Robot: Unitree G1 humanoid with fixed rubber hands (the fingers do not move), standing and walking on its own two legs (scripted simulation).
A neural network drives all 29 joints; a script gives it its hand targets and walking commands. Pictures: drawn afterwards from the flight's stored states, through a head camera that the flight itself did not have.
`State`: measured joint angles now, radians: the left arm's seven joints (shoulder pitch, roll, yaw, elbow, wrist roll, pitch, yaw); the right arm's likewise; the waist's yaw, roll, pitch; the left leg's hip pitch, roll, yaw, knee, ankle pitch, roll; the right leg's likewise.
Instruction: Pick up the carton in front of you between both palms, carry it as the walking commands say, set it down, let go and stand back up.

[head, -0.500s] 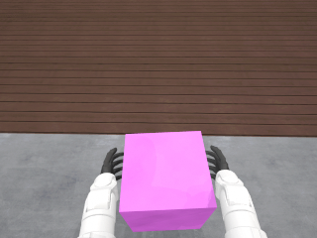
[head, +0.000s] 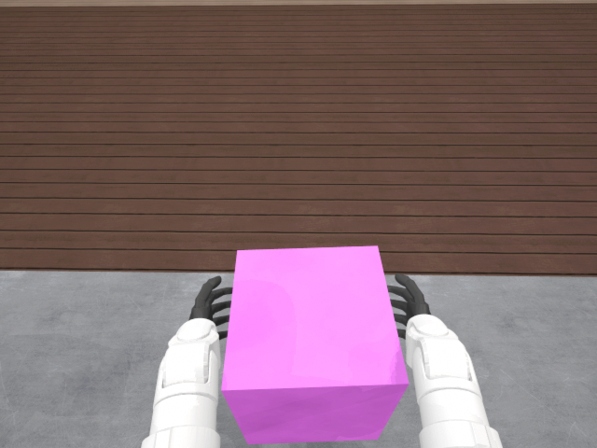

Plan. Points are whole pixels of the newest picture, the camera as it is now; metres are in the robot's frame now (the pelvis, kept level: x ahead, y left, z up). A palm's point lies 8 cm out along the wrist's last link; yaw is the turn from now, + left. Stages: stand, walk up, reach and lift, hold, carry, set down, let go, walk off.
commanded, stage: reach and lift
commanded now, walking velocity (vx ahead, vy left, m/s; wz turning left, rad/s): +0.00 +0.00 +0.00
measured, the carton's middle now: (310, 348) +0.31 +0.00 -0.05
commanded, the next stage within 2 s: hold in 0.64 s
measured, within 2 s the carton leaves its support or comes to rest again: neither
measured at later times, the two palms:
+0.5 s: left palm (202, 322) +0.30 +0.15 +0.04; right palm (418, 317) +0.30 -0.15 +0.04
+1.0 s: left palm (197, 321) +0.29 +0.15 +0.06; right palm (423, 317) +0.29 -0.15 +0.06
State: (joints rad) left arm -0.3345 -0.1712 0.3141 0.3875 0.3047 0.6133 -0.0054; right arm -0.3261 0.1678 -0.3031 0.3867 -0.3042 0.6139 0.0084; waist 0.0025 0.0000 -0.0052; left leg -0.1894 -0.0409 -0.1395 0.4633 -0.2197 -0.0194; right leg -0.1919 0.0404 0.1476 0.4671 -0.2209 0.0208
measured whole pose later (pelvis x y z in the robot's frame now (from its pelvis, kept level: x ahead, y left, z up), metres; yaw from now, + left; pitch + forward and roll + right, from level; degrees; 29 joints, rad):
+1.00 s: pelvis +0.01 +0.00 +0.01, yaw +0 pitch -7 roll +0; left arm -0.29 -0.16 0.24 0.26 0.29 0.76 -0.01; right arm -0.28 0.16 -0.23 0.26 -0.29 0.77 0.01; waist 0.00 0.00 0.00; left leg -0.05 -0.03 -0.13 0.37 -0.19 -0.02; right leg -0.05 0.03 0.14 0.37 -0.19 0.02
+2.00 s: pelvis +0.27 +0.03 +0.00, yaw -2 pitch +6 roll -1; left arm -0.18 -0.14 0.13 -0.34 0.09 1.24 0.10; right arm -0.17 0.13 -0.10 -0.33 -0.11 1.23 -0.10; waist -0.01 0.02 -0.14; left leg -0.18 0.02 0.18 0.41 -0.34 0.04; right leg -0.50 -0.06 -0.11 1.02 -0.43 -0.01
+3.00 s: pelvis +0.92 +0.04 +0.00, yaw -1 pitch +5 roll -1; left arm -0.80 0.01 0.24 -0.06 0.06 1.34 0.13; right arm -0.77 -0.01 -0.23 -0.07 -0.01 1.33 -0.16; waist -0.05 -0.02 0.03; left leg -0.31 0.01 0.20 0.47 -0.26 0.10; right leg -0.73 -0.07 -0.04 1.17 -0.28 -0.05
